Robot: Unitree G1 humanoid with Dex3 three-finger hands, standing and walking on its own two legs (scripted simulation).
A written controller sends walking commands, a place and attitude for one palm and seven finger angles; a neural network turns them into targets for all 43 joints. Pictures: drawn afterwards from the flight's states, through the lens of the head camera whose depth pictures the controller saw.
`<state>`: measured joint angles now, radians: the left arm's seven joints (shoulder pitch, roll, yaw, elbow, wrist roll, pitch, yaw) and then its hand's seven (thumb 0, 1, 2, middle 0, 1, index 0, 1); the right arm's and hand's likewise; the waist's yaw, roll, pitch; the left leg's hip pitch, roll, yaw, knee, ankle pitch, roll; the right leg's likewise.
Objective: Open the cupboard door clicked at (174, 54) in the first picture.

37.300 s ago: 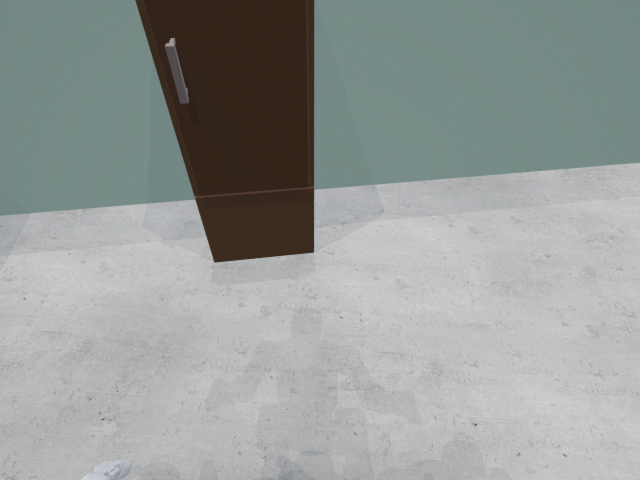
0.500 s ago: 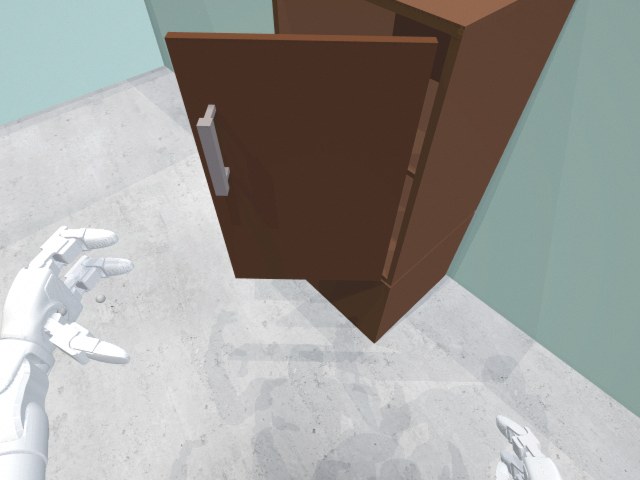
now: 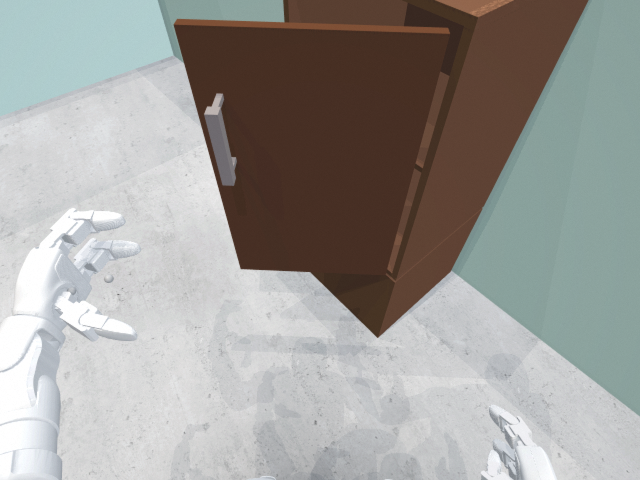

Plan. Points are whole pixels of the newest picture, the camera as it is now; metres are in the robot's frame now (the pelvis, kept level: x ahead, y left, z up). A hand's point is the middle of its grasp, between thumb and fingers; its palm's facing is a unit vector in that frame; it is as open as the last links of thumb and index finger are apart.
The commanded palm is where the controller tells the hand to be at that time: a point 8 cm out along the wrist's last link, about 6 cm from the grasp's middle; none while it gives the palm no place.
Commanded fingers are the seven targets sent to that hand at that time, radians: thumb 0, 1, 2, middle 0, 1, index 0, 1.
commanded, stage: move the hooked fingers beside the handle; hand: left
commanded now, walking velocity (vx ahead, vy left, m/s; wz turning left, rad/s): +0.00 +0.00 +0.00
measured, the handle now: (224, 141) +0.59 +0.20 +0.07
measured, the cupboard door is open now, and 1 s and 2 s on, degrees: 46 46 46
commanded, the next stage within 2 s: none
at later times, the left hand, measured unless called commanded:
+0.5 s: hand (145, 218) +0.41 +0.27 +0.08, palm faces +0.03 -1.00 -0.02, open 14.0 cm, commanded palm +0.39 +0.31 +0.08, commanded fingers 0.00 -0.50 0.30 -0.30 -1.20 -0.30 -1.20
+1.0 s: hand (169, 182) +0.48 +0.26 +0.08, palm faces +0.00 -1.00 -0.02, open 13.9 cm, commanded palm +0.47 +0.31 +0.07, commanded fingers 0.00 -0.50 0.30 -0.30 -1.20 -0.30 -1.20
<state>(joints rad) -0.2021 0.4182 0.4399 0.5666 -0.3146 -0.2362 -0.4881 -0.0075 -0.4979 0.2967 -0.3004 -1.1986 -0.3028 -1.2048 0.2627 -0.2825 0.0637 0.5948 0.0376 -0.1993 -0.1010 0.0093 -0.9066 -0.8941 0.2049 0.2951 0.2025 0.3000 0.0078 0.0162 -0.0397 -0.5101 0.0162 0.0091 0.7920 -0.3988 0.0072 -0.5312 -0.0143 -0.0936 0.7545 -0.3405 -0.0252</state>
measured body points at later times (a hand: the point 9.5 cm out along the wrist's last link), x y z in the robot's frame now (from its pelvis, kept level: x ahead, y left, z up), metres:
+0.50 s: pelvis +0.01 +0.01 +0.00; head +0.09 +0.02 +0.44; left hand +0.40 +0.32 +0.08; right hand +0.08 -0.26 -0.11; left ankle +0.00 +0.11 -0.71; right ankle +0.03 -0.11 -0.71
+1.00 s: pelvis +0.01 +0.01 -0.01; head +0.12 +0.02 +0.42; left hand +0.48 +0.31 +0.08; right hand +0.03 -0.26 -0.12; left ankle +0.00 +0.11 -0.71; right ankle +0.03 -0.11 -0.71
